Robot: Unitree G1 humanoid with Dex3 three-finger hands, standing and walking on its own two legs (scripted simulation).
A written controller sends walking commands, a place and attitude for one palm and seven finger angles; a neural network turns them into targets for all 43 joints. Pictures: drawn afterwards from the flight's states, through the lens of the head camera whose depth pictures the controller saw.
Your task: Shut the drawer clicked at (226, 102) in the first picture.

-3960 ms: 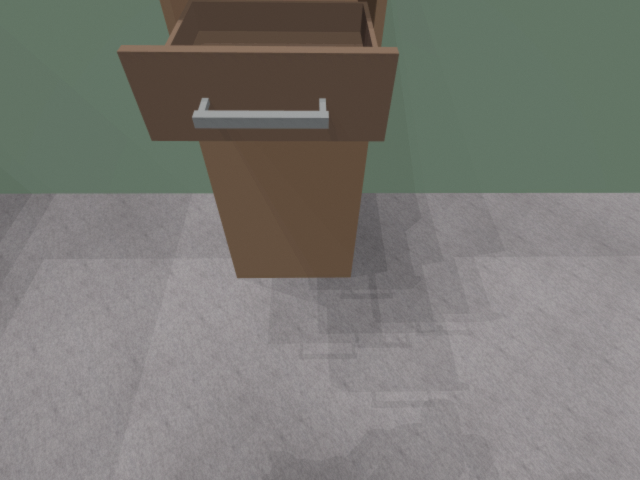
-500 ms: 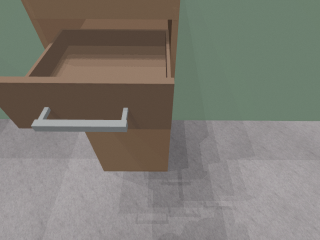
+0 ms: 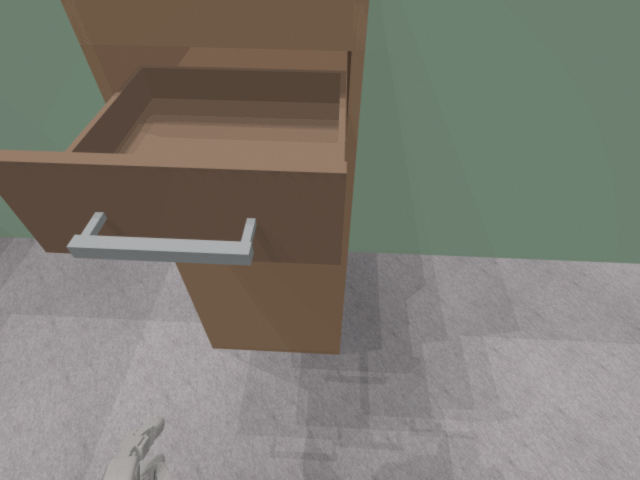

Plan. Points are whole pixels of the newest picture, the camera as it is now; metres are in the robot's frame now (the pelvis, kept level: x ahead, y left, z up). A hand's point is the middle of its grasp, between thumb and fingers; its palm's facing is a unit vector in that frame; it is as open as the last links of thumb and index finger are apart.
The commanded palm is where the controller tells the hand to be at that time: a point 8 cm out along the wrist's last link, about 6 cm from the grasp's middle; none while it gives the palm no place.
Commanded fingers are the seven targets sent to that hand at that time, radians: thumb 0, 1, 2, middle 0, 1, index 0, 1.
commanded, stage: raise the hand and make a fist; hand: left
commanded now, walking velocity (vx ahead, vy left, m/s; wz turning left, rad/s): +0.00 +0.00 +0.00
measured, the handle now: (167, 236) +0.33 +0.19 +0.16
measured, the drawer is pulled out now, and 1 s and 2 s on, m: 0.29 0.29 0.29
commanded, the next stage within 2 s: bring the fist close to the handle in 1.78 s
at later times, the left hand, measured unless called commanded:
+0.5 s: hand (181, 437) +0.16 +0.15 +0.06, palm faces -0.01 -1.00 -0.07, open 4.9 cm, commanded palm +0.12 +0.21 +0.07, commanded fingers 0.00 0.90 0.90 -0.84 -0.99 -0.84 -0.99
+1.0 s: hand (144, 396) +0.16 +0.16 +0.16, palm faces +0.00 -0.99 -0.14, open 3.1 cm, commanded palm +0.12 +0.20 +0.18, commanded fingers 0.00 0.90 0.90 -1.34 -1.53 -1.34 -1.53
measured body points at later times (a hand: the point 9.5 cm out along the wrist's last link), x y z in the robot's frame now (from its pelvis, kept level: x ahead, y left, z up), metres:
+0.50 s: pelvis -0.01 -0.02 -0.05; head +0.01 -0.02 +0.40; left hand +0.15 +0.21 +0.06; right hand +0.23 -0.21 -0.09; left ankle +0.01 +0.12 -0.73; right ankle +0.00 -0.13 -0.73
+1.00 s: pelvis +0.01 +0.00 -0.02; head -0.03 -0.02 +0.43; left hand +0.15 +0.21 +0.17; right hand +0.23 -0.20 -0.05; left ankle +0.01 +0.12 -0.73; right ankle +0.00 -0.13 -0.73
